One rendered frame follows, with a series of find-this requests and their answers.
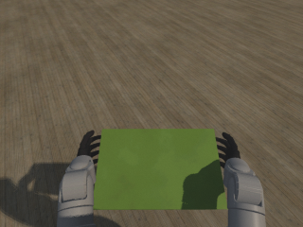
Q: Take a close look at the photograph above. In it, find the robot right forearm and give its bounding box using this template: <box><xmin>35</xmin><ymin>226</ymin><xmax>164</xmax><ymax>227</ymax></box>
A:
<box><xmin>223</xmin><ymin>157</ymin><xmax>266</xmax><ymax>227</ymax></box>

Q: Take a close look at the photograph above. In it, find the right robot hand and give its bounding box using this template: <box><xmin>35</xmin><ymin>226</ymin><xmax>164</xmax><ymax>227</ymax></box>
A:
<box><xmin>215</xmin><ymin>132</ymin><xmax>241</xmax><ymax>168</ymax></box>

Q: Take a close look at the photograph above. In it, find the left robot hand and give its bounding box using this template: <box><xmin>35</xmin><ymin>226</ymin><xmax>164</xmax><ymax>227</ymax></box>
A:
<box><xmin>77</xmin><ymin>130</ymin><xmax>101</xmax><ymax>164</ymax></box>

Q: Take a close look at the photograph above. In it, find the robot left forearm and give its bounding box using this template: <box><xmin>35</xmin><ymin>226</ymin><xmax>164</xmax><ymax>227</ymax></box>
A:
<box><xmin>57</xmin><ymin>155</ymin><xmax>97</xmax><ymax>227</ymax></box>

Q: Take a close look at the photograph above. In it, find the carton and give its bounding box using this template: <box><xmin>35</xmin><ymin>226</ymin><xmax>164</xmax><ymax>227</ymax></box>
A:
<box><xmin>93</xmin><ymin>129</ymin><xmax>227</xmax><ymax>210</ymax></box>

